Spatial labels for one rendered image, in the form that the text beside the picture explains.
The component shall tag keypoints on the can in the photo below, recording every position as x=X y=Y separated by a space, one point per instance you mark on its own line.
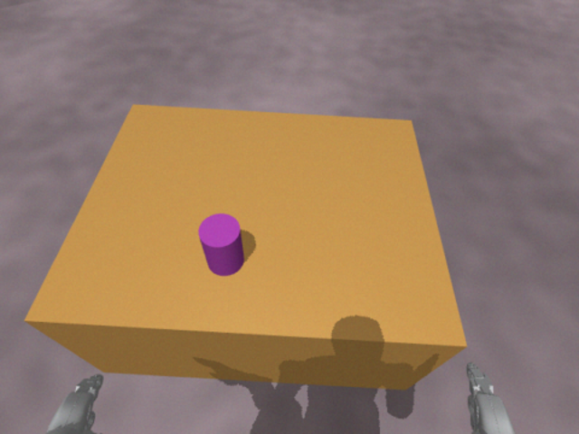
x=220 y=235

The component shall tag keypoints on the right robot hand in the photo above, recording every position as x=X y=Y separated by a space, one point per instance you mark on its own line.
x=488 y=414

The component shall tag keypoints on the left robot hand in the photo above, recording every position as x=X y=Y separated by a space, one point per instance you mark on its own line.
x=76 y=409

